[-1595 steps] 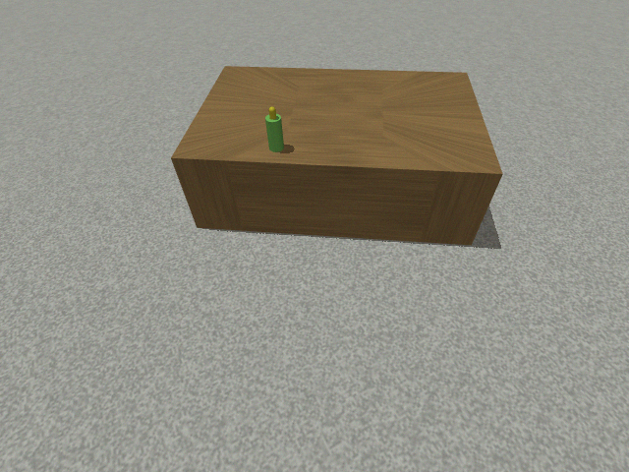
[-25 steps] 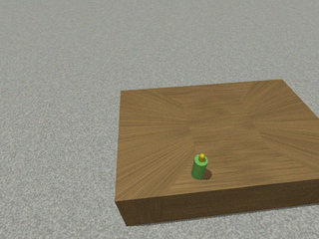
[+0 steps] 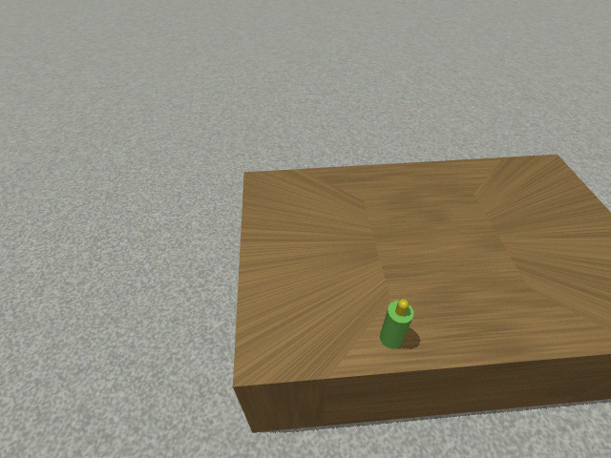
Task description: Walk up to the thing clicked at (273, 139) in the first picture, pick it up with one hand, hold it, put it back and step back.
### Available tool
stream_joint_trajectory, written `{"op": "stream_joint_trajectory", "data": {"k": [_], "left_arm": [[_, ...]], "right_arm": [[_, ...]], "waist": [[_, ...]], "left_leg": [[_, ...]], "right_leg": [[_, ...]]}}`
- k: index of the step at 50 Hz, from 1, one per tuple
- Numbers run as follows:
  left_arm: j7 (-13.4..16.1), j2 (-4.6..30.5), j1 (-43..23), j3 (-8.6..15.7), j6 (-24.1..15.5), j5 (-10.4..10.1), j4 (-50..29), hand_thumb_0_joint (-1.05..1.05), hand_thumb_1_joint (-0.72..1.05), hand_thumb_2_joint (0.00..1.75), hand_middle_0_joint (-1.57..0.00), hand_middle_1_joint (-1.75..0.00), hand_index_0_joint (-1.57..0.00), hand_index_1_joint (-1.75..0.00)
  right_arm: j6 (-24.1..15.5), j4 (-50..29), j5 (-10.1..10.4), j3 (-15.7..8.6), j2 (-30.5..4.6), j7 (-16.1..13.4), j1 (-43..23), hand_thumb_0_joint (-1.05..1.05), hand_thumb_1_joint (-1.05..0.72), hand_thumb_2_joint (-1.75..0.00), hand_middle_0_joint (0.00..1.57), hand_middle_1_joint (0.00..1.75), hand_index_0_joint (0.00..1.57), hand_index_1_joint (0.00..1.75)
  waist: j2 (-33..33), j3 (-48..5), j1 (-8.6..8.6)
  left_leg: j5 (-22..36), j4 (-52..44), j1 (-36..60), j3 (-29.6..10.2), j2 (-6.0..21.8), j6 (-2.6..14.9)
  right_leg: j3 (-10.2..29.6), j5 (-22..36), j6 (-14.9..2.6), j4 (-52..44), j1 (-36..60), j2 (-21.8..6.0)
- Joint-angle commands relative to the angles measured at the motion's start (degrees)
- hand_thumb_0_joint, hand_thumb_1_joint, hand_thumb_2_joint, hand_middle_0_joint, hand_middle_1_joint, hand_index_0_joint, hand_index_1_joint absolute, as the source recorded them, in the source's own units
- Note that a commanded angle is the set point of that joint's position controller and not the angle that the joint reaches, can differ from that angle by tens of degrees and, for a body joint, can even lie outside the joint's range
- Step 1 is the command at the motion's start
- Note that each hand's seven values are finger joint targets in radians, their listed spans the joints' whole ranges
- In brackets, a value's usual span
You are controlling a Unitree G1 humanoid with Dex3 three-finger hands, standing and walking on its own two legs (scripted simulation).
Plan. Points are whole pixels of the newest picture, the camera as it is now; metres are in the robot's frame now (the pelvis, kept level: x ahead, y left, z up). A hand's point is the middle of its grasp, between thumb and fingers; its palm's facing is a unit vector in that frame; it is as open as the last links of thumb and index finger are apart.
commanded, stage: stand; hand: right
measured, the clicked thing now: (397, 321) +0.47 -0.19 -0.30
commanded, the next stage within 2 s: step back in 1.36 s
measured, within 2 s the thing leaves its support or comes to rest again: neither
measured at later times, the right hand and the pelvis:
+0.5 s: hand out of the picture +0.09 -0.24 -0.16, palm faces -0.05 +0.93 -0.35, open 7.4 cm; pelvis +0.01 +0.01 +0.00, yaw +1 degrees
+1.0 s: hand out of the picture +0.08 -0.24 -0.16, palm faces -0.05 +0.94 -0.35, open 7.4 cm; pelvis +0.01 +0.01 +0.00, yaw +1 degrees
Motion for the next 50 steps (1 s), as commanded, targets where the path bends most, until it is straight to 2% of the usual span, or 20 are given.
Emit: {"op": "stream_joint_trajectory", "data": {"k": [1, 2, 5, 7, 14, 16, 18, 20, 24, 26, 29, 36, 37, 38, 39, 46, 49, 50], "left_arm": [[0.58, 11.37, -2.67, 1.95, -1.11, 0.09, -2.81, 0.0, 0.9, 0.9, -0.2, -0.3, -0.2, -0.3], [0.62, 11.05, -2.06, 1.86, -1.14, 0.16, -2.67, 0.0, 0.9, 0.9, -0.2, -0.3, -0.2, -0.3], [0.56, 11.43, -2.81, 1.85, -1.14, 0.18, -2.82, 0.0, 0.9, 0.9, -0.2, -0.3, -0.2, -0.3], [0.49, 11.21, -2.29, 1.79, -1.1, 0.17, -2.63, 0.0, 0.9, 0.9, -0.2, -0.3, -0.2, -0.3], [0.62, 11.68, -2.61, 1.93, -1.39, 0.0, -3.19, 0.0, 0.9, 0.9, -0.2, -0.3, -0.2, -0.3], [0.63, 11.57, -2.12, 1.87, -1.37, -0.15, -3.08, 0.0, 0.9, 0.9, -0.2, -0.3, -0.2, -0.3], [0.6, 11.56, -2.51, 1.8, -1.38, -0.2, -3.39, 0.0, 0.9, 0.9, -0.2, -0.3, -0.2, -0.3], [0.75, 11.57, -2.27, 1.88, -1.28, -0.09, -3.35, 0.0, 0.9, 0.9, -0.2, -0.3, -0.2, -0.3], [0.63, 11.53, -2.52, 1.81, -1.15, -0.11, -3.42, 0.0, 0.9, 0.9, -0.2, -0.3, -0.2, -0.3], [0.67, 11.89, -2.57, 1.83, -1.21, -0.03, -3.64, 0.0, 0.9, 0.9, -0.2, -0.3, -0.2, -0.3], [0.69, 12.04, -2.57, 1.9, -1.43, -0.17, -3.93, 0.0, 0.9, 0.9, -0.2, -0.3, -0.2, -0.3], [0.5, 12.17, -2.59, 1.97, -1.33, -0.21, -4.1, 0.0, 0.9, 0.9, -0.2, -0.3, -0.2, -0.3], [0.57, 12.23, -2.08, 1.95, -1.31, -0.17, -4.1, 0.0, 0.9, 0.9, -0.2, -0.3, -0.2, -0.3], [0.51, 12.3, -2.96, 1.95, -1.32, -0.19, -4.12, 0.0, 0.9, 0.9, -0.2, -0.3, -0.2, -0.3], [0.52, 12.29, -2.81, 2.05, -1.31, -0.13, -4.38, 0.0, 0.9, 0.9, -0.2, -0.3, -0.2, -0.3], [0.43, 12.27, -2.2, 1.89, -1.54, -0.2, -4.53, 0.0, 0.9, 0.9, -0.2, -0.3, -0.2, -0.3], [0.4, 12.46, -2.37, 1.92, -1.58, -0.07, -4.74, 0.0, 0.9, 0.9, -0.2, -0.3, -0.2, -0.3], [0.46, 12.7, -2.68, 1.97, -1.62, 0.04, -4.97, 0.0, 0.9, 0.9, -0.2, -0.3, -0.2, -0.3]], "right_arm": [[-0.78, -2.68, 0.31, -2.34, -11.98, -1.01, -1.22, 0.0, -0.9, -0.9, 0.2, 0.3, 0.2, 0.3], [-0.77, -2.89, 0.25, -2.47, -12.37, -0.98, -2.35, 0.0, -0.9, -0.9, 0.2, 0.3, 0.2, 0.3], [-0.59, -2.6, 0.24, -2.54, -12.43, -0.9, -2.0, 0.0, -0.9, -0.9, 0.2, 0.3, 0.2, 0.3], [-0.58, -2.52, 0.27, -2.57, -12.41, -0.79, -2.66, 0.0, -0.9, -0.9, 0.2, 0.3, 0.2, 0.3], [-0.97, -2.6, 0.47, -2.41, -12.52, -0.77, -2.7, 0.0, -0.9, -0.9, 0.2, 0.3, 0.2, 0.3], [-0.99, -2.51, 0.47, -2.43, -12.95, -0.8, -3.27, 0.0, -0.9, -0.9, 0.2, 0.3, 0.2, 0.3], [-1.1, -2.47, 0.53, -2.39, -13.21, -0.82, -3.03, 0.0, -0.9, -0.9, 0.2, 0.3, 0.2, 0.3], [-0.99, -2.47, 0.58, -2.43, -13.26, -0.94, -3.03, 0.0, -0.9, -0.9, 0.2, 0.3, 0.2, 0.3], [-0.76, -2.34, 0.55, -2.38, -13.52, -0.85, -3.33, 0.0, -0.9, -0.9, 0.2, 0.3, 0.2, 0.3], [-0.66, -2.43, 0.56, -2.3, -13.2, -0.74, -3.36, 0.0, -0.9, -0.9, 0.2, 0.3, 0.2, 0.3], [-0.81, -2.31, 0.6, -2.37, -13.43, -0.77, -3.02, 0.0, -0.9, -0.9, 0.2, 0.3, 0.2, 0.3], [-0.88, -2.21, 0.63, -2.27, -13.54, -0.64, -2.86, 0.0, -0.9, -0.9, 0.2, 0.3, 0.2, 0.3], [-0.91, -2.47, 0.67, -2.49, -13.89, -0.6, -4.01, 0.0, -0.9, -0.9, 0.2, 0.3, 0.2, 0.3], [-0.85, -2.37, 0.7, -2.29, -13.4, -0.5, -3.28, 0.0, -0.9, -0.9, 0.2, 0.3, 0.2, 0.3], [-0.85, -2.35, 0.59, -2.42, -13.63, -0.56, -3.09, 0.0, -0.9, -0.9, 0.2, 0.3, 0.2, 0.3], [-0.85, -2.41, 0.72, -2.49, -13.78, -0.24, -3.84, 0.0, -0.9, -0.9, 0.2, 0.3, 0.2, 0.3], [-0.77, -2.48, 0.73, -2.5, -13.9, -0.2, -3.66, 0.0, -0.9, -0.9, 0.2, 0.3, 0.2, 0.3], [-0.77, -2.58, 0.67, -2.48, -13.74, -0.18, -3.79, 0.0, -0.9, -0.9, 0.2, 0.3, 0.2, 0.3]], "waist": [[-0.51, -2.28, -0.51], [-0.2, -2.2, -0.12], [-0.1, -1.55, -0.7], [0.57, -1.36, -0.41], [0.49, -4.73, -0.44], [0.82, -4.8, -0.17], [0.44, -5.69, -0.32], [0.57, -6.08, -0.29], [0.39, -3.81, -0.52], [-0.26, -4.01, -0.54], [-0.35, -5.41, -0.61], [0.39, -3.4, -0.67], [0.59, -3.54, -0.26], [-0.05, -3.18, -0.88], [-0.1, -3.15, -0.68], [-0.15, -3.15, -0.54], [-0.11, -3.13, -0.96], [-0.61, -3.45, -0.87]], "left_leg": [[6.67, -4.98, -0.72, -5.4, 6.45, 1.22], [6.41, -4.54, 0.08, -5.28, 6.28, 1.25], [4.13, -5.24, -1.03, -5.3, 6.04, 1.11], [3.01, -5.5, -0.94, -5.51, 5.96, 1.11], [12.47, -4.53, 0.77, -5.23, 6.61, 1.47], [12.95, -4.39, 1.26, -5.4, 6.56, 1.38], [16.39, -4.06, 2.09, -5.34, 6.85, 1.35], [17.0, -3.47, 2.14, -5.33, 6.97, 1.52], [11.36, -4.54, 0.82, -5.3, 6.4, 1.34], [11.46, -4.56, 0.89, -5.34, 6.44, 1.33], [15.11, -4.0, 1.67, -5.31, 6.76, 1.44], [11.97, -5.53, -0.38, -5.75, 6.48, 1.3], [11.4, -5.34, 0.65, -5.87, 6.45, 1.26], [10.39, -5.8, -0.1, -5.89, 6.34, 1.17], [9.38, -5.76, -0.37, -5.92, 6.3, 1.18], [8.01, -5.88, 0.25, -6.51, 6.32, 1.42], [5.63, -6.09, -0.3, -6.51, 6.05, 1.39], [7.49, -5.67, -0.01, -6.42, 6.12, 1.41]], "right_leg": [[5.01, 4.83, -0.58, -3.66, -0.3, -6.33], [5.16, 4.46, -0.51, -4.22, -1.11, -6.46], [5.31, 2.76, -0.61, -4.81, -1.32, -6.6], [5.2, 2.02, -0.71, -4.67, -1.53, -6.65], [4.86, 10.1, -0.48, -3.33, 1.86, -7.33], [4.55, 9.95, -0.31, -3.39, 1.54, -7.34], [4.42, 12.66, -0.28, -2.83, 2.4, -7.46], [4.17, 13.64, -0.28, -2.72, 3.01, -7.59], [4.25, 8.84, -0.3, -4.09, 1.13, -7.44], [4.24, 8.83, -0.3, -4.35, 1.19, -7.56], [4.37, 12.39, -0.43, -3.55, 2.71, -7.95], [4.07, 9.29, -0.57, -4.06, 2.81, -7.74], [3.93, 8.2, -0.56, -4.39, 1.67, -7.68], [4.02, 6.95, -0.53, -4.55, 1.64, -7.65], [3.95, 5.92, -0.62, -4.77, 1.61, -7.6], [4.03, 5.01, -0.73, -5.03, 0.84, -7.87], [4.04, 4.44, -0.65, -5.48, 0.46, -7.74], [4.01, 5.61, -0.69, -5.26, 0.76, -7.94]]}}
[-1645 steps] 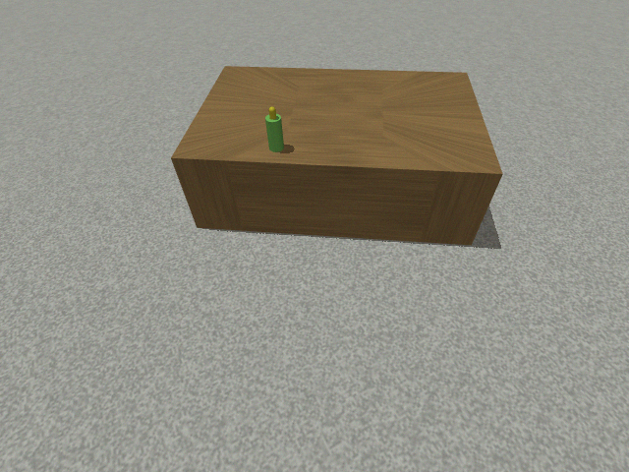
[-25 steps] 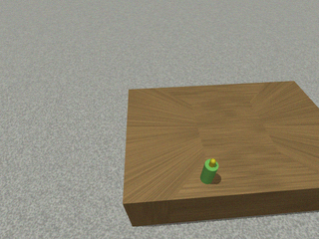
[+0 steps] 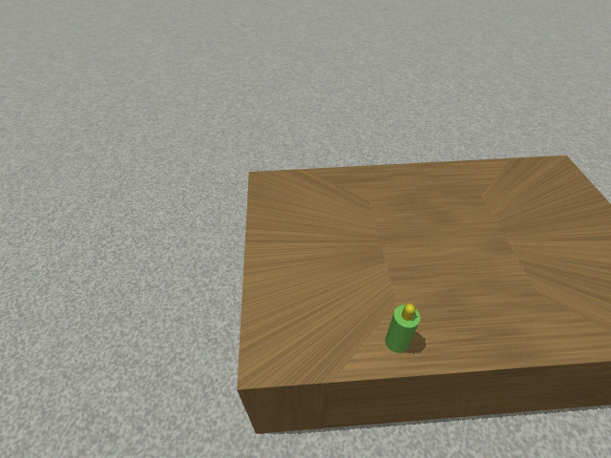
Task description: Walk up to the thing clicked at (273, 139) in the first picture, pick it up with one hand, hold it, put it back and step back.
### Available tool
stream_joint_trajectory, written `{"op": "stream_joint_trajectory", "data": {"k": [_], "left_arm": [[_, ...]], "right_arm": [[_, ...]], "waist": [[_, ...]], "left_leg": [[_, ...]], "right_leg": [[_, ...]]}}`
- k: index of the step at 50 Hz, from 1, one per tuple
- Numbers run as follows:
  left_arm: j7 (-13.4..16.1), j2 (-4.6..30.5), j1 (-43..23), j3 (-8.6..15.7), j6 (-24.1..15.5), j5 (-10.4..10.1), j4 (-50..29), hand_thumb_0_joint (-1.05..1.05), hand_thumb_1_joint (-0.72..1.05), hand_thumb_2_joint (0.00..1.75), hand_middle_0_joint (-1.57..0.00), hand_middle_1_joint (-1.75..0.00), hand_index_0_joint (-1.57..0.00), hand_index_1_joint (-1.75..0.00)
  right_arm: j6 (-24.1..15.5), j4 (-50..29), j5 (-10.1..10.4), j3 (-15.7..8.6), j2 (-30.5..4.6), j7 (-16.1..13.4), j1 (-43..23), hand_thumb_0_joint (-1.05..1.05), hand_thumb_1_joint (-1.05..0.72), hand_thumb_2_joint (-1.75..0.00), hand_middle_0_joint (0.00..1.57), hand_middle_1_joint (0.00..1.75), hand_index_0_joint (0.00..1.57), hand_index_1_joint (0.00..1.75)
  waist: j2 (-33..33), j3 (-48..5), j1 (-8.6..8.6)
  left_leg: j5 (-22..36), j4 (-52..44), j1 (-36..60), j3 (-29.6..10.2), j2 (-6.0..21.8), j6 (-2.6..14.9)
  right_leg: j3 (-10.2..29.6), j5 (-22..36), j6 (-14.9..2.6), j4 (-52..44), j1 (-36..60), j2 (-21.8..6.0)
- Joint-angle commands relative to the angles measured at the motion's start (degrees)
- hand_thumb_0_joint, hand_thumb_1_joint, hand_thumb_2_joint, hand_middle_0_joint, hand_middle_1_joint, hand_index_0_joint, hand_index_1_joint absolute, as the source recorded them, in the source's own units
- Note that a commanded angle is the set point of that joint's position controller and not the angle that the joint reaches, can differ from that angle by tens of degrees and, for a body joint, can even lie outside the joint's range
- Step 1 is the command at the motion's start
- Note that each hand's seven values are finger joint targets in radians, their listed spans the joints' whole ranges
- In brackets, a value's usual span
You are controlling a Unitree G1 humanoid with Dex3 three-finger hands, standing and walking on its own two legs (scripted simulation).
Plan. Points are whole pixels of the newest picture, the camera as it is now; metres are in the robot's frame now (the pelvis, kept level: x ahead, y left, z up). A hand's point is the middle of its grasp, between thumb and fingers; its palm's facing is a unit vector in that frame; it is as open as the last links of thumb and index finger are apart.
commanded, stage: stand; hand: right
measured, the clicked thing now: (403, 325) +0.45 -0.20 -0.31
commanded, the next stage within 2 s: step back in 0.36 s
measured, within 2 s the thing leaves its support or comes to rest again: neither
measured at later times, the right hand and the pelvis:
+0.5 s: hand out of the picture +0.08 -0.26 -0.16, palm faces -0.03 +0.93 -0.35, open 7.4 cm; pelvis -0.02 +0.00 -0.01, yaw +1 degrees
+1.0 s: hand out of the picture -0.03 -0.25 -0.18, palm faces -0.13 +0.90 -0.42, open 7.4 cm; pelvis -0.12 +0.03 -0.04, yaw +5 degrees
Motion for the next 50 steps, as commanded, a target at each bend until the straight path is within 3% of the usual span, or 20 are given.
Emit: {"op": "stream_joint_trajectory", "data": {"k": [1, 14, 17, 18, 22, 27, 30, 32, 33, 34, 35, 36, 37, 39, 42, 44, 46, 48, 49, 50], "left_arm": [[0.62, 11.88, -2.72, 2.22, -1.3, 0.15, -3.65, 0.0, 0.9, 0.9, -0.2, -0.3, -0.2, -0.3], [0.69, 11.95, -1.49, 2.12, -1.22, -0.03, -4.15, 0.0, 0.9, 0.9, -0.2, -0.3, -0.2, -0.3], [0.57, 11.93, -1.67, 2.07, -1.21, -0.02, -3.99, 0.0, 0.9, 0.9, -0.2, -0.3, -0.2, -0.3], [0.71, 15.83, -2.52, 5.07, -0.61, -1.02, -6.03, 0.0, 0.9, 0.9, -0.2, -0.3, -0.2, -0.3], [0.9, 13.72, -0.91, 5.43, 0.14, -1.23, -8.9, 0.0, 0.9, 0.9, -0.2, -0.3, -0.2, -0.3], [0.58, 12.24, -0.89, 5.26, 1.43, -0.52, -12.84, 0.0, 0.9, 0.9, -0.2, -0.3, -0.2, -0.3], [0.41, 12.55, 2.07, 5.69, 1.83, -0.15, -13.11, 0.0, 0.9, 0.9, -0.2, -0.3, -0.2, -0.3], [0.34, 14.75, 3.02, 6.58, 1.74, 0.27, -13.62, 0.0, 0.9, 0.9, -0.2, -0.3, -0.2, -0.3], [0.25, 17.74, 2.43, 7.36, 1.52, 0.65, -14.34, 0.0, 0.9, 0.9, -0.2, -0.3, -0.2, -0.3], [0.36, 20.4, -0.34, 7.94, 0.98, 1.51, -16.34, 0.0, 0.9, 0.9, -0.2, -0.3, -0.2, -0.3], [0.69, 20.9, -2.3, 8.21, 0.61, 1.93, -17.84, 0.0, 0.9, 0.9, -0.2, -0.3, -0.2, -0.3], [1.03, 20.51, -5.49, 8.3, 0.56, 1.9, -19.23, 0.0, 0.9, 0.9, -0.2, -0.3, -0.2, -0.3], [1.15, 18.55, -7.73, 8.0, 0.53, 1.66, -20.31, 0.0, 0.9, 0.9, -0.2, -0.3, -0.2, -0.3], [1.28, 16.51, -8.71, 7.46, 0.43, 1.94, -20.81, 0.0, 0.9, 0.9, -0.2, -0.3, -0.2, -0.3], [1.94, 15.69, -2.85, 7.2, 0.44, 2.14, -20.84, 0.0, 0.9, 0.9, -0.2, -0.3, -0.2, -0.3], [2.34, 16.61, -1.66, 7.65, 0.73, 1.96, -21.08, 0.0, 0.9, 0.9, -0.2, -0.3, -0.2, -0.3], [2.16, 17.14, -2.61, 7.7, 1.19, 1.34, -21.73, 0.0, 0.9, 0.9, -0.2, -0.3, -0.2, -0.3], [1.65, 17.1, -4.23, 7.35, 2.14, 0.23, -22.74, 0.0, 0.9, 0.9, -0.2, -0.3, -0.2, -0.3], [1.48, 13.84, -2.43, 6.62, 2.76, -0.07, -23.27, 0.0, 0.9, 0.9, -0.2, -0.3, -0.2, -0.3], [1.66, 10.75, -2.2, 6.01, 2.82, -0.46, -24.07, 0.0, 0.9, 0.9, -0.2, -0.3, -0.2, -0.3]], "right_arm": [[-0.98, -3.48, 0.17, -2.23, -11.89, -0.88, -2.04, 0.0, -0.9, -0.9, 0.2, 0.3, 0.2, 0.3], [-1.17, -3.45, 0.19, -2.2, -12.46, -1.05, -2.2, 0.0, -0.9, -0.9, 0.2, 0.3, 0.2, 0.3], [-1.01, -3.36, 0.26, -1.93, -11.72, -0.99, -1.58, 0.0, -0.9, -0.9, 0.2, 0.3, 0.2, 0.3], [-0.04, -5.34, 0.33, -3.81, -14.86, -0.56, -3.52, 0.0, -0.9, -0.9, 0.2, 0.3, 0.2, 0.3], [0.82, -8.37, 1.04, -4.68, -14.2, -0.17, -1.88, 0.0, -0.9, -0.9, 0.2, 0.3, 0.2, 0.3], [2.12, -12.91, 0.82, -6.38, -15.97, 0.07, -2.3, 0.0, -0.9, -0.9, 0.2, 0.3, 0.2, 0.3], [2.77, -15.59, 0.65, -6.82, -15.99, 0.13, -4.56, 0.0, -0.9, -0.9, 0.2, 0.3, 0.2, 0.3], [3.19, -17.14, 0.85, -6.62, -14.45, 0.14, -5.21, 0.0, -0.9, -0.9, 0.2, 0.3, 0.2, 0.3], [3.37, -17.93, 0.99, -6.24, -12.73, 0.09, -5.83, 0.0, -0.9, -0.9, 0.2, 0.3, 0.2, 0.3], [3.82, -18.14, 0.73, -6.09, -11.82, -0.14, -4.05, 0.0, -0.9, -0.9, 0.2, 0.3, 0.2, 0.3], [4.23, -17.65, 0.24, -6.47, -12.86, -0.32, -1.34, 0.0, -0.9, -0.9, 0.2, 0.3, 0.2, 0.3], [4.3, -16.97, 0.56, -6.78, -14.03, -0.18, 2.14, 0.0, -0.9, -0.9, 0.2, 0.3, 0.2, 0.3], [4.17, -16.45, 1.15, -7.3, -15.18, 0.05, 3.6, 0.0, -0.9, -0.9, 0.2, 0.3, 0.2, 0.3], [3.88, -15.82, 1.23, -7.2, -14.5, 0.03, 5.01, 0.0, -0.9, -0.9, 0.2, 0.3, 0.2, 0.3], [3.37, -17.05, 0.85, -6.23, -13.88, -0.09, 2.84, 0.0, -0.9, -0.9, 0.2, 0.3, 0.2, 0.3], [3.12, -17.96, 0.33, -5.9, -13.16, -0.29, 2.81, 0.0, -0.9, -0.9, 0.2, 0.3, 0.2, 0.3], [2.72, -16.97, -0.04, -5.98, -12.83, -0.29, 5.6, 0.0, -0.9, -0.9, 0.2, 0.3, 0.2, 0.3], [2.06, -14.89, -0.94, -6.64, -12.8, -0.36, 10.19, 0.0, -0.9, -0.9, 0.2, 0.3, 0.2, 0.3], [1.8, -15.55, -2.0, -7.63, -15.16, -0.45, 8.97, 0.0, -0.9, -0.9, 0.2, 0.3, 0.2, 0.3], [1.82, -16.82, -2.62, -8.74, -21.07, -0.26, 6.73, 0.0, -0.9, -0.9, 0.2, 0.3, 0.2, 0.3]], "waist": [[-0.57, -2.54, -0.44], [0.82, -4.25, 0.17], [-0.27, -2.95, -0.27], [-0.13, 3.15, -0.37], [1.7, -3.4, -0.65], [4.84, -8.33, -0.8], [6.28, -8.6, 0.71], [-0.05, -7.3, 1.72], [-7.05, -4.71, 2.83], [-12.52, -3.8, 2.43], [-11.17, -3.15, 1.53], [-10.74, -2.42, -0.7], [-7.9, -2.33, -1.72], [-7.8, -4.03, -1.96], [-6.91, -7.04, 1.81], [-10.04, -8.32, 1.97], [-12.7, -9.43, 0.71], [-9.64, -8.65, -2.15], [-1.2, -7.94, -1.06], [15.52, -6.07, -0.67]], "left_leg": [[6.45, -3.29, -1.05, -5.57, 7.21, 0.7], [12.49, -2.08, -0.41, -5.67, 7.61, 0.88], [10.29, -2.45, -0.86, -5.47, 7.16, 0.69], [19.55, 3.47, -5.67, -5.29, 6.12, 3.25], [25.15, 7.61, -5.07, -5.72, 7.49, 6.4], [20.6, 8.21, -6.85, -9.67, 10.49, 10.26], [15.22, 11.42, -11.3, -10.95, 10.52, 11.3], [5.28, 20.59, -16.15, -7.77, 4.29, 8.7], [-5.93, 31.29, -18.09, -2.93, -3.4, 4.27], [-22.57, 43.9, -19.69, -3.01, -6.51, 2.65], [-24.3, 50.42, -20.04, -6.62, -4.88, 2.28], [-21.95, 52.86, -19.22, -7.85, -3.21, 2.15], [-19.8, 53.44, -18.06, -7.48, -3.32, 1.8], [-17.76, 52.92, -19.3, -5.81, -4.34, 0.54], [-18.72, 40.75, -22.6, -4.8, -2.41, -0.38], [-19.8, 30.57, -21.47, -3.56, 0.48, 0.0], [-17.32, 19.55, -16.68, -1.21, 1.36, 0.6], [-1.15, 4.99, -7.55, 3.51, -0.59, 0.95], [5.8, 3.15, -4.22, -5.97, 5.08, 2.02], [17.28, 0.71, -0.68, -24.74, 17.72, 7.17]], "right_leg": [[5.1, 4.78, -1.17, -3.35, -0.6, -6.76], [4.55, 9.61, -1.35, -2.22, 1.48, -7.08], [4.58, 8.22, -1.26, -2.92, 0.28, -6.97], [4.61, 15.54, -1.91, 2.45, -3.51, -5.72], [2.97, 15.73, -3.58, 9.69, -2.47, -4.09], [3.05, 4.92, -4.06, 18.3, -4.99, -1.67], [3.94, 0.04, -5.01, 21.46, -5.31, -1.68], [10.57, 1.22, -8.63, 14.29, -6.4, -7.26], [19.18, 5.81, -12.9, 3.6, -9.35, -15.5], [26.94, 11.46, -17.37, -1.05, -11.85, -23.42], [28.67, 12.25, -18.96, -0.55, -14.98, -24.84], [25.52, 11.22, -18.41, 0.48, -17.15, -24.03], [19.88, 10.22, -16.88, 1.48, -17.44, -20.47], [13.12, 10.38, -13.78, 4.22, -13.95, -15.61], [11.68, 15.4, -12.59, 9.0, -2.12, -14.4], [12.48, 18.06, -12.1, 10.79, 1.99, -16.26], [11.44, 20.91, -10.98, 13.74, 1.75, -15.86], [6.63, 18.71, -7.77, 20.54, -5.44, -12.08], [4.14, 6.98, -4.82, 26.47, -13.35, -7.31], [0.6, -20.78, -1.84, 37.47, -27.62, 4.44]]}}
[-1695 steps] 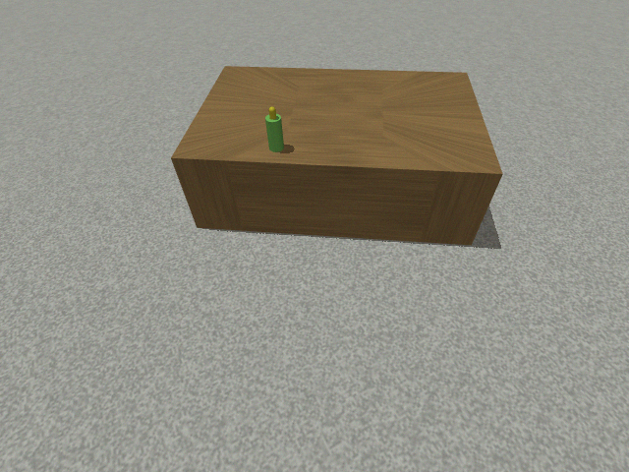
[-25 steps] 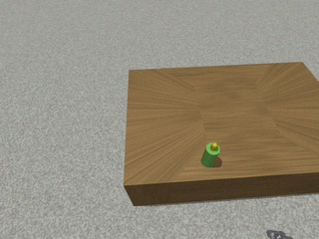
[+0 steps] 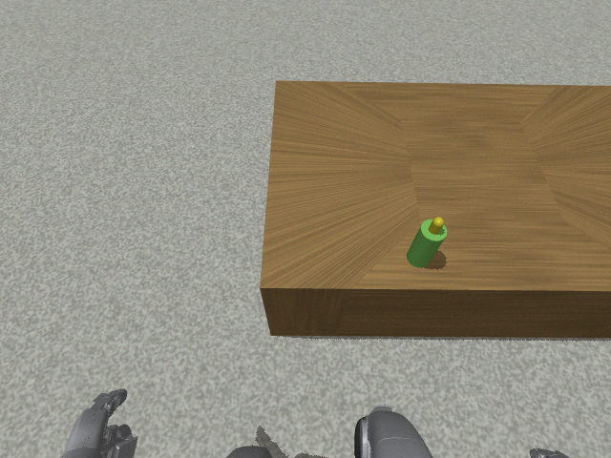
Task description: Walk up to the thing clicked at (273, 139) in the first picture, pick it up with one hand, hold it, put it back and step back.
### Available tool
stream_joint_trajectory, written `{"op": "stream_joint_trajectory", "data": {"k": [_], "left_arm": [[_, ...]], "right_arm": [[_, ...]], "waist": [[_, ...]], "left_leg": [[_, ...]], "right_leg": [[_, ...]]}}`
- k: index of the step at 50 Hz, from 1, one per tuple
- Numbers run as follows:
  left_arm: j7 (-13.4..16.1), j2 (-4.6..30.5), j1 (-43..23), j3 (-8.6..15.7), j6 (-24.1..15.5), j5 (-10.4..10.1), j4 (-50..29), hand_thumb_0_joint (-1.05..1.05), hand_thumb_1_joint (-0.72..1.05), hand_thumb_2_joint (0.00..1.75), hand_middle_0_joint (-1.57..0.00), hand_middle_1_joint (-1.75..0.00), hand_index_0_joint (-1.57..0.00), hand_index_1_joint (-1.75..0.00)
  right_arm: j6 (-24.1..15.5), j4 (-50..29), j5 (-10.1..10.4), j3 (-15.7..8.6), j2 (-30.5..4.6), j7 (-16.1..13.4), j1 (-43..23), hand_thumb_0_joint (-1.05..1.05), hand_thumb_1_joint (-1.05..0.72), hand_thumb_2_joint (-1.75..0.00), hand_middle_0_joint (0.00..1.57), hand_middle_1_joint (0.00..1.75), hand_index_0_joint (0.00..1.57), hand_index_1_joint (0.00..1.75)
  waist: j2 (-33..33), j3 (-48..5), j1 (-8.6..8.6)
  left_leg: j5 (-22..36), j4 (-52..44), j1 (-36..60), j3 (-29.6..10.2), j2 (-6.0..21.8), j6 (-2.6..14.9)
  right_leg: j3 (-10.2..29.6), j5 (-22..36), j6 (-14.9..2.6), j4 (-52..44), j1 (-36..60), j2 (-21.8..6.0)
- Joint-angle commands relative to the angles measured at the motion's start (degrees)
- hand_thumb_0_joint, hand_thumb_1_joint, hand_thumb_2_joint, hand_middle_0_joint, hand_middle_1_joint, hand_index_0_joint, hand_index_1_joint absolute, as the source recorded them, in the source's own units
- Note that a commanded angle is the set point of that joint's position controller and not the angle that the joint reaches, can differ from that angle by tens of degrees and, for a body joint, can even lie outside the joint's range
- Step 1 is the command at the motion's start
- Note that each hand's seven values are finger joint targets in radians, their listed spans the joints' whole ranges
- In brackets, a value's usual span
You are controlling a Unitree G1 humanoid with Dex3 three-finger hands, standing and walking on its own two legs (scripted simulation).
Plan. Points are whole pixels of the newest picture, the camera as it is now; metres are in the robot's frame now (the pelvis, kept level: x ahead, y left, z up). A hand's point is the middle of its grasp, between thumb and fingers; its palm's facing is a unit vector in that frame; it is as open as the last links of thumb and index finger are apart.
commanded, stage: step back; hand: right
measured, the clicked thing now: (428, 240) +0.55 -0.28 -0.27
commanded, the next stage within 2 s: none
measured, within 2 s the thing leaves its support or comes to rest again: neither
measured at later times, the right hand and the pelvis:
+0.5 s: hand out of the picture +0.00 -0.25 -0.14, palm faces +0.07 +0.94 -0.34, open 7.4 cm; pelvis -0.10 +0.02 +0.01, yaw -6 degrees
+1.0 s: hand out of the picture -0.16 -0.23 -0.11, palm faces +0.05 +0.89 -0.45, open 7.4 cm; pelvis -0.25 +0.05 +0.02, yaw -7 degrees
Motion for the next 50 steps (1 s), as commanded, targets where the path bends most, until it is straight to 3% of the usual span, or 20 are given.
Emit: {"op": "stream_joint_trajectory", "data": {"k": [1, 2, 5, 12, 15, 18, 19, 20, 21, 22, 25, 32, 34, 35, 36, 37, 38, 39, 42, 50], "left_arm": [[1.5, 10.7, 0.06, 4.09, 0.31, -0.4, -5.23, 0.0, 0.9, 0.9, -0.2, -0.3, -0.2, -0.3], [1.66, 11.51, -2.07, 4.25, 0.09, 0.08, -4.52, 0.0, 0.9, 0.9, -0.2, -0.3, -0.2, -0.3], [0.79, 10.4, 5.7, 4.33, 0.24, -1.47, -2.45, 0.0, 0.9, 0.9, -0.2, -0.3, -0.2, -0.3], [0.5, 9.25, 4.05, 3.47, -1.37, -0.55, -4.64, 0.0, 0.9, 0.9, -0.2, -0.3, -0.2, -0.3], [0.14, 9.15, 7.57, 3.69, -2.05, -0.36, -3.51, 0.0, 0.9, 0.9, -0.2, -0.3, -0.2, -0.3], [0.22, 9.75, 12.58, 3.97, -2.69, 0.57, -0.63, 0.0, 0.9, 0.9, -0.2, -0.3, -0.2, -0.3], [0.29, 13.33, 12.53, 4.74, -3.04, 1.14, -1.11, 0.0, 0.9, 0.9, -0.2, -0.3, -0.2, -0.3], [0.02, 17.71, 10.65, 5.63, -2.75, 0.46, -2.3, 0.0, 0.9, 0.9, -0.2, -0.3, -0.2, -0.3], [0.16, 20.63, 7.19, 5.99, -2.86, 1.35, -4.51, 0.0, 0.9, 0.9, -0.2, -0.3, -0.2, -0.3], [0.34, 18.29, 6.14, 5.83, -2.89, 0.85, -5.07, 0.0, 0.9, 0.9, -0.2, -0.3, -0.2, -0.3], [0.66, 12.44, 3.92, 4.73, -2.57, 0.45, -6.46, 0.0, 0.9, 0.9, -0.2, -0.3, -0.2, -0.3], [1.02, 11.84, 7.38, 4.41, -0.87, 0.79, -7.64, 0.0, 0.9, 0.9, -0.2, -0.3, -0.2, -0.3], [0.48, 12.72, 5.85, 4.23, 0.06, -0.2, -8.6, 0.0, 0.9, 0.9, -0.2, -0.3, -0.2, -0.3], [0.22, 11.36, 6.33, 3.66, 0.61, -0.4, -9.0, 0.0, 0.9, 0.9, -0.2, -0.3, -0.2, -0.3], [0.06, 9.02, 6.78, 3.15, 0.84, -0.67, -9.42, 0.0, 0.9, 0.9, -0.2, -0.3, -0.2, -0.3], [0.5, 8.75, 6.12, 3.31, 0.8, -0.75, -9.44, 0.0, 0.9, 0.9, -0.2, -0.3, -0.2, -0.3], [1.05, 11.17, 3.0, 4.43, 0.92, 0.02, -9.18, 0.0, 0.9, 0.9, -0.2, -0.3, -0.2, -0.3], [0.93, 12.62, 3.74, 4.79, 0.83, 0.18, -8.09, 0.0, 0.9, 0.9, -0.2, -0.3, -0.2, -0.3], [-0.34, 11.54, 10.76, 5.13, 0.96, -0.67, -5.02, 0.0, 0.9, 0.9, -0.2, -0.3, -0.2, -0.3], [-1.04, 9.99, 10.01, 4.09, -0.04, 0.14, -5.67, 0.0, 0.9, 0.9, -0.2, -0.3, -0.2, -0.3]], "right_arm": [[-1.54, -5.44, -1.14, -5.34, -22.11, -0.45, 2.44, 0.0, -0.9, -0.9, 0.2, 0.3, 0.2, 0.3], [-1.84, -5.72, -1.08, -5.07, -20.97, -0.6, 1.17, 0.0, -0.9, -0.9, 0.2, 0.3, 0.2, 0.3], [-2.01, -7.56, -1.22, -2.93, -12.91, -1.61, -6.42, 0.0, -0.9, -0.9, 0.2, 0.3, 0.2, 0.3], [-1.81, -7.59, 0.05, -3.15, -12.15, -2.46, 2.09, 0.0, -0.9, -0.9, 0.2, 0.3, 0.2, 0.3], [-1.18, -8.55, 0.49, -3.1, -13.0, -2.12, 0.02, 0.0, -0.9, -0.9, 0.2, 0.3, 0.2, 0.3], [-0.55, -9.24, 1.91, -2.84, -12.27, -1.75, -2.12, 0.0, -0.9, -0.9, 0.2, 0.3, 0.2, 0.3], [-0.66, -10.0, 2.45, -2.17, -10.17, -1.59, -2.72, 0.0, -0.9, -0.9, 0.2, 0.3, 0.2, 0.3], [-0.58, -11.36, 2.64, -1.84, -9.15, -1.67, -5.26, 0.0, -0.9, -0.9, 0.2, 0.3, 0.2, 0.3], [-0.1, -10.48, 2.07, -2.78, -10.4, -2.41, -5.26, 0.0, -0.9, -0.9, 0.2, 0.3, 0.2, 0.3], [-0.15, -9.36, 2.15, -3.25, -12.1, -2.36, -3.33, 0.0, -0.9, -0.9, 0.2, 0.3, 0.2, 0.3], [-1.0, -7.72, 2.49, -2.27, -10.27, -2.09, -0.17, 0.0, -0.9, -0.9, 0.2, 0.3, 0.2, 0.3], [-2.28, -8.19, 1.09, -1.89, -8.8, -2.32, 2.01, 0.0, -0.9, -0.9, 0.2, 0.3, 0.2, 0.3], [-2.74, -6.75, 0.4, -2.6, -8.59, -2.22, 5.94, 0.0, -0.9, -0.9, 0.2, 0.3, 0.2, 0.3], [-2.94, -6.71, -0.3, -3.33, -9.99, -2.16, 5.66, 0.0, -0.9, -0.9, 0.2, 0.3, 0.2, 0.3], [-3.05, -7.28, -1.25, -4.45, -14.33, -2.17, 5.23, 0.0, -0.9, -0.9, 0.2, 0.3, 0.2, 0.3], [-2.88, -8.61, -1.33, -4.9, -19.38, -1.64, 0.89, 0.0, -0.9, -0.9, 0.2, 0.3, 0.2, 0.3], [-2.99, -9.07, -0.81, -5.58, -21.72, -1.58, 0.75, 0.0, -0.9, -0.9, 0.2, 0.3, 0.2, 0.3], [-3.12, -8.98, -0.82, -5.22, -20.04, -1.79, -2.3, 0.0, -0.9, -0.9, 0.2, 0.3, 0.2, 0.3], [-3.41, -10.34, -1.03, -3.43, -13.42, -2.09, -6.67, 0.0, -0.9, -0.9, 0.2, 0.3, 0.2, 0.3], [-2.67, -10.12, -0.49, -4.03, -14.39, -2.35, 0.56, 0.0, -0.9, -0.9, 0.2, 0.3, 0.2, 0.3]], "waist": [[15.94, -13.88, -2.39], [16.41, -11.53, -3.38], [10.02, -10.32, 2.91], [10.24, -13.09, -2.74], [11.15, -15.28, -1.8], [7.97, -18.45, 0.43], [0.63, -18.64, 0.52], [-10.23, -14.37, 2.13], [-15.05, -12.15, 3.32], [-11.32, -9.3, 1.94], [-5.39, -11.92, -0.12], [-9.03, -16.18, 2.43], [-8.64, -16.98, 0.01], [-5.97, -16.79, 0.39], [4.43, -16.3, 0.43], [13.22, -14.09, 0.84], [15.61, -12.46, -2.55], [13.12, -9.36, -0.74], [9.03, -8.57, 3.65], [13.31, -15.66, -1.47]], "left_leg": [[34.35, -19.6, -0.49, -26.73, 23.33, 15.39], [30.56, -21.19, -5.91, -29.74, 24.39, 17.47], [37.73, -14.33, 2.82, -9.16, 13.39, 10.37], [43.6, -8.96, 14.56, -10.06, 16.93, 15.35], [38.35, -5.73, 11.91, -7.57, 14.23, 12.01], [29.26, -0.07, 3.88, -5.01, 11.26, 7.91], [19.38, 4.05, -6.09, -4.07, 7.61, 4.84], [1.18, 12.82, -12.78, 0.09, -2.07, 1.72], [-12.84, 26.12, -10.89, -4.17, -2.25, 0.54], [-12.36, 30.06, -10.13, -8.08, -0.33, 0.27], [-6.41, 30.34, -13.63, -6.85, -4.5, 0.31], [-2.26, -1.21, -10.28, 0.6, 0.73, -0.67], [12.14, -16.52, -1.04, 4.18, 0.22, -0.04], [17.84, -17.14, 3.48, -0.27, 1.96, 0.81], [22.24, -17.95, 6.89, -14.32, 12.24, 4.16], [23.38, -21.4, 1.62, -25.87, 22.48, 11.29], [19.79, -24.27, -7.57, -32.81, 28.27, 18.22], [14.18, -24.69, -11.45, -29.75, 27.17, 18.31], [20.43, -19.48, -4.97, -11.58, 15.79, 11.17], [24.29, -14.13, 11.13, -10.85, 17.26, 14.17]], "right_leg": [[9.69, -27.56, -2.06, 22.34, -2.75, 12.5], [11.93, -26.8, -2.18, 27.97, -0.99, 12.13], [13.61, -14.61, -3.2, 32.81, -7.25, 13.25], [8.02, -17.09, 0.24, 14.02, -4.28, 9.75], [3.84, -11.45, -0.92, -2.53, 3.9, 8.43], [3.43, 7.35, -3.18, -18.48, 18.13, 7.6], [15.55, 14.57, -5.69, -16.09, 22.52, 0.48], [27.49, 17.6, -14.14, -18.57, 17.74, -8.64], [36.38, 21.91, -21.24, -20.14, 8.81, -16.89], [34.13, 22.65, -20.64, -19.79, 5.78, -16.43], [16.88, 29.45, -15.0, -14.55, 14.03, -6.68], [13.79, 28.66, -11.96, -7.19, 25.79, -4.52], [11.82, 23.59, -9.67, -1.73, 20.11, -2.36], [12.06, 14.83, -7.3, 0.37, 12.99, 0.16], [10.64, -0.16, -4.95, 7.26, 2.55, 6.11], [7.96, -21.85, -3.21, 16.95, -2.74, 13.68], [13.26, -25.56, -2.51, 26.76, 1.3, 12.34], [14.18, -22.52, -2.63, 31.75, 1.44, 11.02], [14.27, -13.6, -2.5, 35.57, -2.83, 13.36], [8.58, -17.12, 0.97, 8.66, 0.73, 7.91]]}}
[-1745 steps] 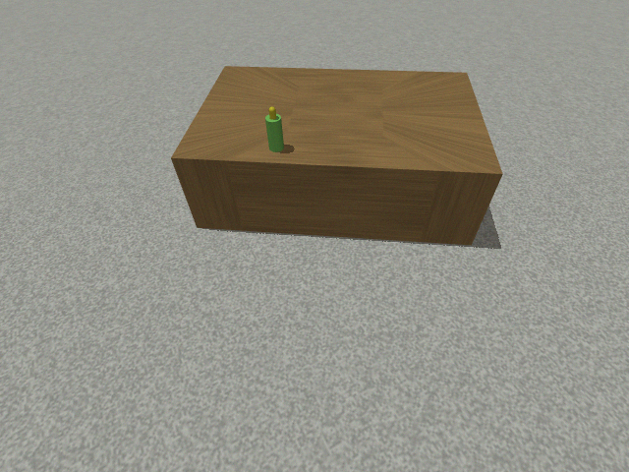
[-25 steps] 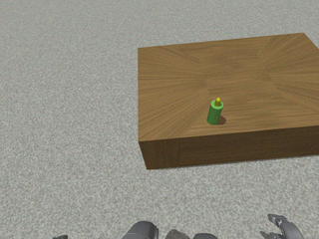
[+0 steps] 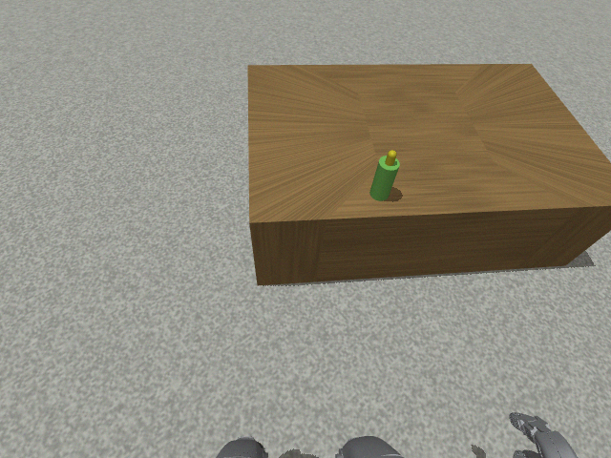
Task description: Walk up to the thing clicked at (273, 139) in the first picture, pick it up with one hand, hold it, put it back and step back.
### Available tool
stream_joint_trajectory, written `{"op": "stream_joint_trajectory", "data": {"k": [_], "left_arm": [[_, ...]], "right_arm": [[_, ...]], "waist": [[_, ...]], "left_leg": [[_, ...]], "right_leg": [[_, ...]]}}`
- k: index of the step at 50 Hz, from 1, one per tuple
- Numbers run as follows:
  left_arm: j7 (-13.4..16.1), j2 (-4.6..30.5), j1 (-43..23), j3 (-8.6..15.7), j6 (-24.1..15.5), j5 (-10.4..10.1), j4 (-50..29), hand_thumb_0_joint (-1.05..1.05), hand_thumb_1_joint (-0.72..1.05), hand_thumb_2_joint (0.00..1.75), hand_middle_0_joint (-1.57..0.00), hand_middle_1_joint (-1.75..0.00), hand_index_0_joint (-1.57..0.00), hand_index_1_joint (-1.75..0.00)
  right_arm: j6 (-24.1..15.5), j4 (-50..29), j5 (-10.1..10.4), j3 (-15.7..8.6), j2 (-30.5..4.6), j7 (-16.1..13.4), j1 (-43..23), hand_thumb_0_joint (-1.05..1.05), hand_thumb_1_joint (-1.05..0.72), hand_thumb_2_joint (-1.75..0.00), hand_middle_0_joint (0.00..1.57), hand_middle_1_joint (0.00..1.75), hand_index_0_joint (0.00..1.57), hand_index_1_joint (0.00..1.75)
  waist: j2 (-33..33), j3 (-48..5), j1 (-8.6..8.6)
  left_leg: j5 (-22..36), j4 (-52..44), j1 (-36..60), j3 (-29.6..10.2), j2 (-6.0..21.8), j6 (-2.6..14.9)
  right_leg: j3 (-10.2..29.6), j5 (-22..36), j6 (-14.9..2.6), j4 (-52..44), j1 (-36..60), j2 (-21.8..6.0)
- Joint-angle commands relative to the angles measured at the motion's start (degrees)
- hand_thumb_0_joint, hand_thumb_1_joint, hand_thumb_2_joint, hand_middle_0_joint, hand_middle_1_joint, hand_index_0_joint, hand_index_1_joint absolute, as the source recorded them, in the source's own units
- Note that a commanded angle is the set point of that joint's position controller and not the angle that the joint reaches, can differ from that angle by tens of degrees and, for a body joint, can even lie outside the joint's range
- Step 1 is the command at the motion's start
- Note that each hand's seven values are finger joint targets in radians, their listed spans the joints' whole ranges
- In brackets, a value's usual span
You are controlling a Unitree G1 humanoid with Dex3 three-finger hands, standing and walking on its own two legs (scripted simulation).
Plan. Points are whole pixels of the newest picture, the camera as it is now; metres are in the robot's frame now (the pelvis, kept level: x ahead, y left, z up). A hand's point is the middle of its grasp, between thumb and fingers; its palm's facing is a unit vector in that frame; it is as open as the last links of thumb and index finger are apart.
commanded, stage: step back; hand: right
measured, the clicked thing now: (385, 174) +0.83 -0.22 -0.29
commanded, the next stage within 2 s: stand in 1.80 s
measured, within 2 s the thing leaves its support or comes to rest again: neither
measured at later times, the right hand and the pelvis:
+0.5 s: hand out of the picture -0.07 -0.29 -0.16, palm faces -0.13 +0.91 -0.39, open 7.4 cm; pelvis -0.16 -0.04 -0.01, yaw +4 degrees
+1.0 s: hand out of the picture -0.18 -0.34 -0.15, palm faces -0.03 +0.93 -0.36, open 7.4 cm; pelvis -0.27 -0.07 +0.00, yaw +0 degrees
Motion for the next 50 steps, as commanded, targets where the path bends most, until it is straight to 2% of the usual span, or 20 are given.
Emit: {"op": "stream_joint_trajectory", "data": {"k": [1, 5, 6, 7, 8, 12, 17, 21, 23, 25, 26, 27, 30, 36, 40, 41, 43, 44, 47, 50], "left_arm": [[0.22, 8.05, 1.04, 2.1, -2.11, 0.29, -4.72, 0.0, 0.9, 0.9, -0.2, -0.3, -0.2, -0.3], [-0.01, 9.23, 8.54, 2.95, -2.48, 0.82, 0.76, 0.0, 0.9, 0.9, -0.2, -0.3, -0.2, -0.3], [-0.11, 12.91, 8.37, 3.95, -2.58, 1.8, 0.18, 0.0, 0.9, 0.9, -0.2, -0.3, -0.2, -0.3], [-0.15, 19.04, 3.94, 5.14, -2.3, 1.74, -2.44, 0.0, 0.9, 0.9, -0.2, -0.3, -0.2, -0.3], [0.31, 22.02, -0.04, 5.4, -2.22, 2.07, -4.34, 0.0, 0.9, 0.9, -0.2, -0.3, -0.2, -0.3], [1.01, 11.18, -7.34, 3.01, -3.0, 1.39, -5.81, 0.0, 0.9, 0.9, -0.2, -0.3, -0.2, -0.3], [2.0, 10.67, -0.09, 2.91, -2.56, 1.74, -6.28, 0.0, 0.9, 0.9, -0.2, -0.3, -0.2, -0.3], [2.11, 11.23, -1.47, 2.51, -1.62, 0.6, -7.55, 0.0, 0.9, 0.9, -0.2, -0.3, -0.2, -0.3], [1.69, 9.7, -3.89, 1.48, -0.93, 0.03, -8.72, 0.0, 0.9, 0.9, -0.2, -0.3, -0.2, -0.3], [1.76, 6.89, -4.29, 0.79, -0.79, -0.68, -9.31, 0.0, 0.9, 0.9, -0.2, -0.3, -0.2, -0.3], [2.43, 9.44, -6.17, 1.65, -0.62, -0.09, -8.61, 0.0, 0.9, 0.9, -0.2, -0.3, -0.2, -0.3], [2.3, 10.65, -5.67, 1.75, -0.54, -0.08, -7.29, 0.0, 0.9, 0.9, -0.2, -0.3, -0.2, -0.3], [1.53, 9.14, -2.93, 1.95, -0.33, -0.75, -5.59, 0.0, 0.9, 0.9, -0.2, -0.3, -0.2, -0.3], [0.78, 8.02, -1.69, 1.05, -3.56, 0.08, -2.5, 0.0, 0.9, 0.9, -0.2, -0.3, -0.2, -0.3], [1.05, 7.64, 5.45, 1.29, -5.65, 0.43, 4.13, 0.0, 0.9, 0.9, -0.2, -0.3, -0.2, -0.3], [1.29, 9.34, 6.52, 2.08, -6.06, 1.05, 5.45, 0.0, 0.9, 0.9, -0.2, -0.3, -0.2, -0.3], [1.42, 15.96, 0.93, 3.38, -6.46, 2.3, 2.48, 0.0, 0.9, 0.9, -0.2, -0.3, -0.2, -0.3], [1.52, 19.34, -2.43, 3.61, -6.14, 2.4, 1.3, 0.0, 0.9, 0.9, -0.2, -0.3, -0.2, -0.3], [1.48, 11.53, -6.94, 1.43, -7.06, 1.25, 1.18, 0.0, 0.9, 0.9, -0.2, -0.3, -0.2, -0.3], [1.09, 12.37, -1.2, 1.6, -7.27, 1.26, 2.55, 0.0, 0.9, 0.9, -0.2, -0.3, -0.2, -0.3]], "right_arm": [[-0.31, -4.68, 0.03, -4.82, -16.2, -1.6, 0.56, 0.0, -0.9, -0.9, 0.2, 0.3, 0.2, 0.3], [1.41, -5.52, 1.19, -4.01, -15.69, -1.16, -2.01, 0.0, -0.9, -0.9, 0.2, 0.3, 0.2, 0.3], [1.43, -6.28, 1.61, -3.31, -12.98, -1.11, -1.56, 0.0, -0.9, -0.9, 0.2, 0.3, 0.2, 0.3], [1.06, -8.06, 1.97, -3.1, -10.7, -1.68, -4.5, 0.0, -0.9, -0.9, 0.2, 0.3, 0.2, 0.3], [1.2, -7.35, 1.31, -4.68, -13.8, -2.54, -5.02, 0.0, -0.9, -0.9, 0.2, 0.3, 0.2, 0.3], [0.59, -2.31, 2.09, -2.8, -11.43, -2.05, 2.94, 0.0, -0.9, -0.9, 0.2, 0.3, 0.2, 0.3], [-0.38, -3.6, 1.46, -2.04, -10.26, -2.13, 1.06, 0.0, -0.9, -0.9, 0.2, 0.3, 0.2, 0.3], [-0.91, -2.23, 0.79, -2.65, -9.99, -1.65, 5.9, 0.0, -0.9, -0.9, 0.2, 0.3, 0.2, 0.3], [-0.99, -0.62, 0.54, -3.73, -11.53, -1.63, 8.86, 0.0, -0.9, -0.9, 0.2, 0.3, 0.2, 0.3], [-0.54, -2.9, -0.1, -5.14, -19.85, -1.34, 3.67, 0.0, -0.9, -0.9, 0.2, 0.3, 0.2, 0.3], [-0.5, -3.59, -0.13, -5.44, -22.34, -1.4, 3.48, 0.0, -0.9, -0.9, 0.2, 0.3, 0.2, 0.3], [-0.73, -3.67, -0.09, -5.27, -20.38, -1.79, 1.22, 0.0, -0.9, -0.9, 0.2, 0.3, 0.2, 0.3], [-0.68, -4.3, -0.22, -3.52, -15.04, -2.15, -2.1, 0.0, -0.9, -0.9, 0.2, 0.3, 0.2, 0.3], [-0.48, -2.52, -0.28, -3.89, -13.63, -0.62, 1.22, 0.0, -0.9, -0.9, 0.2, 0.3, 0.2, 0.3], [1.25, -1.4, -0.13, -4.22, -15.35, 0.42, -1.36, 0.0, -0.9, -0.9, 0.2, 0.3, 0.2, 0.3], [1.42, -1.41, 0.11, -3.51, -13.04, 0.5, -1.03, 0.0, -0.9, -0.9, 0.2, 0.3, 0.2, 0.3], [0.78, -3.38, 0.34, -1.67, -7.89, 0.26, -1.98, 0.0, -0.9, -0.9, 0.2, 0.3, 0.2, 0.3], [0.6, -2.44, 0.39, -3.26, -12.23, -0.39, -5.05, 0.0, -0.9, -0.9, 0.2, 0.3, 0.2, 0.3], [-0.34, 1.01, 1.23, -2.98, -11.57, 0.38, -1.82, 0.0, -0.9, -0.9, 0.2, 0.3, 0.2, 0.3], [-0.76, 1.15, 0.67, -2.34, -10.47, 0.59, -2.14, 0.0, -0.9, -0.9, 0.2, 0.3, 0.2, 0.3]], "waist": [[14.94, -13.92, -2.14], [11.85, -14.29, 0.56], [1.5, -11.58, 0.61], [-12.63, -7.89, 2.35], [-13.78, -3.22, 3.32], [-6.45, -5.03, -3.33], [-7.89, -8.26, 2.06], [-8.3, -13.76, 0.44], [-3.16, -15.83, -0.86], [14.52, -14.51, 0.19], [15.31, -13.36, -2.85], [12.96, -10.99, -1.75], [7.64, -7.89, 1.31], [13.53, -10.73, -3.17], [14.26, -12.46, -0.02], [9.37, -12.36, 0.6], [-4.88, -6.44, 0.87], [-6.45, -2.53, 2.93], [-2.21, 0.15, -1.63], [-6.05, -2.1, 1.1]], "left_leg": [[12.64, -5.09, 17.82, -12.15, 12.89, 12.92], [3.7, 2.01, 2.87, -6.73, 6.91, 6.83], [-7.2, 9.26, -7.13, -4.66, 1.22, 3.49], [-21.4, 20.25, -12.73, -2.57, -8.5, 0.05], [-25.16, 31.08, -8.35, -7.74, -5.49, -1.03], [-15.42, 35.94, -9.31, -8.11, -9.76, -0.09], [-18.87, 21.33, -10.35, -3.84, -6.56, -1.6], [-11.79, -0.57, -0.4, 0.47, -4.3, -0.3], [6.36, -9.49, 9.49, -3.37, -1.77, 1.43], [24.15, -10.21, 13.82, -24.64, 16.64, 12.52], [22.65, -11.1, 4.33, -30.15, 22.04, 18.02], [19.63, -11.64, 1.46, -27.92, 21.16, 18.16], [22.1, -8.44, 3.27, -13.66, 11.51, 11.87], [-7.81, -10.47, 14.29, -11.64, 8.89, 12.28], [-11.84, -4.31, 7.24, -7.43, 7.61, 9.19], [-9.56, 3.17, 1.79, -4.96, 5.06, 6.93], [-20.31, 13.1, -15.89, -5.31, -4.85, -0.03], [-21.54, 18.46, -7.1, -9.57, -1.52, -1.14], [-12.28, 18.48, -5.65, -7.44, -3.72, -0.96], [-12.99, 12.72, -2.84, -4.55, -2.97, -1.17]], "right_leg": [[-3.95, -2.31, -0.26, -20.19, -1.36, -5.06], [-8.25, 12.37, -3.56, -41.3, 14.45, -4.19], [4.92, 8.12, -6.06, -41.76, 14.63, -11.11], [18.61, 5.01, -13.35, -46.47, 4.69, -22.32], [26.78, 4.28, -19.4, -50.46, -8.34, -29.34], [0.22, 31.88, -10.64, -37.66, 2.49, -14.76], [2.35, 38.85, -13.29, -34.27, 16.35, -17.26], [2.5, 41.79, -12.13, -27.41, 19.38, -17.85], [-0.02, 32.6, -7.95, -22.03, 11.45, -14.78], [-8.59, -6.25, -3.46, -7.14, -5.81, -1.55], [-2.35, -12.56, -2.83, 2.69, -1.94, -2.11], [-0.31, -9.53, -3.05, 6.73, -0.9, -2.61], [1.91, -2.51, -3.15, 10.94, -5.7, 0.72], [-5.53, -1.89, -0.47, -15.98, -2.07, -2.72], [-11.67, 6.64, -2.96, -44.44, 13.64, -2.76], [-6.84, 8.19, -4.08, -46.04, 18.53, -4.06], [20.03, -9.64, -10.63, -49.31, 13.49, -21.74], [26.0, -12.47, -17.11, -50.92, -2.07, -28.5], [5.71, 12.82, -12.08, -44.84, 3.72, -17.93], [3.87, 15.55, -10.78, -43.74, 6.14, -16.99]]}}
